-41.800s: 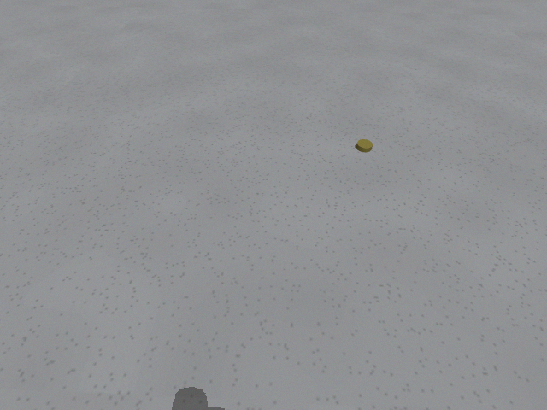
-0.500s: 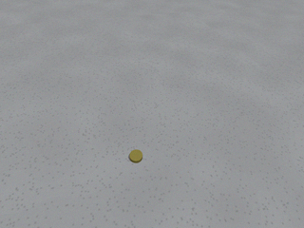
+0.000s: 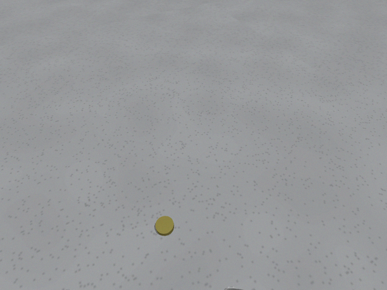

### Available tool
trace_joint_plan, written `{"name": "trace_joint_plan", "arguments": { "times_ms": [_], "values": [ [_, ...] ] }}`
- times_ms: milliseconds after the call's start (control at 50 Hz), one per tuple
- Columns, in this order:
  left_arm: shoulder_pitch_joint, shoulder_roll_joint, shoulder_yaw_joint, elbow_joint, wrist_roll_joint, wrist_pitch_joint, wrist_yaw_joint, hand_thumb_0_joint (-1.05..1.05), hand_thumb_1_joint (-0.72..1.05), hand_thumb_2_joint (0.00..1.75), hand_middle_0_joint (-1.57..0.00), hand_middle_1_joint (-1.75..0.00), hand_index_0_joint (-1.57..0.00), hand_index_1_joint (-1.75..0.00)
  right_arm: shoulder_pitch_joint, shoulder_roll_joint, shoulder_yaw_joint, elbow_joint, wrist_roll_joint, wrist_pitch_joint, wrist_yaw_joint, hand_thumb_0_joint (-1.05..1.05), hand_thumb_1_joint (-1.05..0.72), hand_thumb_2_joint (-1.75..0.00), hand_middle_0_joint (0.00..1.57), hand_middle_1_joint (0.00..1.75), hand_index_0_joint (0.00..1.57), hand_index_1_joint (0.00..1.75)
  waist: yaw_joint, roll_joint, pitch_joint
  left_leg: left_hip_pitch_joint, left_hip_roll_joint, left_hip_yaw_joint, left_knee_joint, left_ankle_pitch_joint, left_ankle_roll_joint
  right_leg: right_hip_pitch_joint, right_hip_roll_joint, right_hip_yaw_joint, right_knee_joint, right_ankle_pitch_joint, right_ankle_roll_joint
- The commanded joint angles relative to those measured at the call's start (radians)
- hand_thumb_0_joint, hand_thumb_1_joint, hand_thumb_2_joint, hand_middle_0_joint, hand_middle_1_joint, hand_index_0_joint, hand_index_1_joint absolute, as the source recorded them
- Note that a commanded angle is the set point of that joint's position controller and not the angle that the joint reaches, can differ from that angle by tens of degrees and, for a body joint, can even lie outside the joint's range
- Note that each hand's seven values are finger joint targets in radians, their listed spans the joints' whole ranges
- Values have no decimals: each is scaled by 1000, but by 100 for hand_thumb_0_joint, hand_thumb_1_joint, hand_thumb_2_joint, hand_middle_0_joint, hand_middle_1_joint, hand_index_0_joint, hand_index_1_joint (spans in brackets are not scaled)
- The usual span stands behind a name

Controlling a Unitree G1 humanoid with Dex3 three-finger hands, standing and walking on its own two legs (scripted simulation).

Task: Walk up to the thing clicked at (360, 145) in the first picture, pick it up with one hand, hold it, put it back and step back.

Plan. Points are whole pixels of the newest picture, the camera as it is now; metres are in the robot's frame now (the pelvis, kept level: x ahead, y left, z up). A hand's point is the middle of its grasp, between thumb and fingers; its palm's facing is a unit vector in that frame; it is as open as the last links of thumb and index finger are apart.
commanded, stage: walk up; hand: left
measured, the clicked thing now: (164, 225) +0.56 +0.14 -0.74
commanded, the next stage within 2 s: none
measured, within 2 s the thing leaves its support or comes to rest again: neither
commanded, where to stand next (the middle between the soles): +0.23 -0.05 m, yaw +3 degrees
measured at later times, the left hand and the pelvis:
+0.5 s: hand (83, 287) +0.19 +0.26 -0.16, palm faces -0.01 -0.94 -0.33, open 7.4 cm; pelvis +0.13 -0.01 -0.01, yaw +0 degrees
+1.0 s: hand (97, 261) +0.24 +0.23 -0.14, palm faces -0.02 -0.90 -0.43, open 7.4 cm; pelvis +0.17 -0.05 -0.01, yaw +1 degrees
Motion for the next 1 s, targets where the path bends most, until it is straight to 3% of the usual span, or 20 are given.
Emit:
{"name": "trace_joint_plan", "arguments": {
  "times_ms": [0, 20, 40, 100, 180, 260, 340, 380, 400, 420, 460, 560, 640, 700, 720, 760, 780, 840, 920, 980],
  "values": [
    [186, 246, 96, -52, 9, -53, 26, 0, 90, 90, -20, -30, -20, -30, 59, -185, -48, -117, 12, -26, -14, 0, -90, -90, 20, 30, 20, 30, 118, -128, -214, -264, 142, -76, 426, 536, 72, 478, -47, 127, -130, -14, -82],
    [244, 312, 114, -59, 2, -57, 34, 0, 90, 90, -20, -30, -20, -30, 110, -135, -28, -129, 17, -25, -12, 0, -90, -90, 20, 30, 20, 30, 127, -302, -282, -494, 3, -38, 661, 26, 25, 637, -303, 535, -191, -28, -195],
    [224, 323, 113, -67, -16, -54, 36, 0, 90, 90, -20, -30, -20, -30, 56, -235, -50, -115, 14, -15, -22, 0, -90, -90, 20, 30, 20, 30, 148, -224, -229, -592, -8, -102, 746, -159, 25, 593, -385, 709, -252, -40, -290],
    [135, 249, 93, -97, -32, -50, 52, 0, 90, 90, -20, -30, -20, -30, 22, -232, -51, -85, 24, -17, -19, 0, -90, -90, 20, 30, 20, 30, 96, -54, -88, -552, 56, -214, 770, -49, 20, 359, -288, 390, -245, 181, -239],
    [74, 208, 77, -127, -16, -62, 47, 0, 90, 90, -20, -30, -20, -30, 58, -188, -46, -79, 9, -10, 3, 0, -90, -90, 20, 30, 20, 30, 44, -89, -44, -443, 63, -147, 592, 59, -4, 172, -161, 150, -249, 273, -199],
    [49, 221, 82, -177, 9, -47, 30, 0, 90, 90, -20, -30, -20, -30, 25, -191, -55, -83, 7, -14, 3, 0, -90, -90, 20, 30, 20, 30, 65, -176, -15, -411, 82, -68, 330, 122, -34, 82, -121, 101, -288, -43, -193],
    [61, 218, 66, -179, 6, -15, 32, 0, 90, 90, -20, -30, -20, -30, 3, -160, -54, -63, -5, -25, -30, 0, -90, -90, 20, 30, 20, 30, 62, -131, -61, -238, 44, -44, 158, 298, -26, 20, -135, 109, -131, 121, -169],
    [38, 174, 45, -186, -6, -1, 38, 0, 90, 90, -20, -30, -20, -30, 89, -186, -62, -23, -14, -39, -52, 0, -90, -90, 20, 30, 20, 30, 4, -1, -119, -80, 34, -69, 28, 390, 0, -35, -96, 87, 52, 76, -110],
    [78, 123, 28, -189, -16, 1, 42, 0, 90, 90, -20, -30, -20, -30, 93, -266, -77, -30, -24, -46, -60, 0, -90, -90, 20, 30, 20, 30, 2, 185, -155, -31, 199, -270, -71, 409, 47, -94, -11, 24, 206, -66, -47],
    [143, 107, 25, -188, -21, 1, 40, 0, 90, 90, -20, -30, -20, -30, 90, -332, -93, -65, -23, -54, -53, 0, -90, -90, 20, 30, 20, 30, 27, 271, -172, -19, 411, -623, -153, 285, 141, -180, 96, 22, 363, -400, -4],
    [182, 221, 54, -128, -2, 16, 55, 0, 90, 90, -20, -30, -20, -30, -4, -355, -102, -84, 0, -44, -51, 0, -90, -90, 20, 30, 20, 30, 40, 173, -134, -95, 476, -682, -174, 69, 277, -167, 17, 94, 525, -435, -3],
    [181, 208, 61, -76, -5, 9, 45, 0, 90, 90, -20, -30, -20, -30, -73, -279, -65, -99, -3, -35, -43, 0, -90, -90, 20, 30, 20, 30, 56, 199, -101, -213, 280, -293, -108, 281, 179, -71, -6, 74, 394, -310, 25],
    [173, 169, 46, -50, -14, -17, 51, 0, 90, 90, -20, -30, -20, -30, -122, -274, -51, -107, -11, -12, -28, 0, -90, -90, 20, 30, 20, 30, 53, 271, -108, -281, 243, -199, -23, 404, 180, 69, 5, -13, 142, -235, 48],
    [225, 178, 57, 17, -1, -35, 73, 0, 90, 90, -20, -30, -20, -30, -175, -229, -28, -109, 7, 22, -19, 0, -90, -90, 20, 30, 20, 30, 98, 176, -125, -448, 187, -152, 139, 270, 113, 278, 59, -56, -24, -59, 41],
    [224, 203, 61, 16, 4, -41, 80, 0, 90, 90, -20, -30, -20, -30, -178, -189, -14, -113, 14, 32, -18, 0, -90, -90, 20, 30, 20, 30, 104, 86, -115, -491, 150, -120, 208, 160, 76, 285, 19, 7, -84, -48, 29],
    [116, 326, 71, -31, 14, -56, 88, 0, 90, 90, -20, -30, -20, -30, -150, -140, -3, -104, 20, 55, -24, 0, -90, -90, 20, 30, 20, 30, 67, -151, -67, -520, 40, -139, 414, -135, 4, 86, -335, 520, -302, -226, -132],
    [50, 365, 73, -33, 10, -51, 88, 0, 90, 90, -20, -30, -20, -30, -156, -215, -31, -73, 11, 62, -31, 0, -90, -90, 20, 30, 20, 30, 62, -163, -18, -440, 76, -176, 494, -154, -1, -45, -364, 533, -296, -261, -199],
    [20, 270, 50, -23, 9, -59, 90, 0, 90, 90, -20, -30, -20, -30, -148, -207, -28, -14, 26, 56, -19, 0, -90, -90, 20, 30, 20, 30, 45, -148, -35, -456, 86, -179, 390, -74, 15, 83, -227, 296, -192, -47, -128],
    [20, 293, 55, -15, 7, -59, 90, 0, 90, 90, -20, -30, -20, -30, -135, -199, -25, 12, 13, 52, -15, 0, -90, -90, 20, 30, 20, 30, 49, -219, -107, -369, 60, -129, 238, -26, 13, 140, -225, 243, -102, 201, -134],
    [-9, 228, 31, -20, -14, -51, 92, 0, 90, 90, -20, -30, -20, -30, -108, -213, -37, 53, 4, 34, -17, 0, -90, -90, 20, 30, 20, 30, 29, -113, -196, -168, 69, -153, 13, 320, 29, 121, -155, 122, 54, 294, -51]
  ]
}}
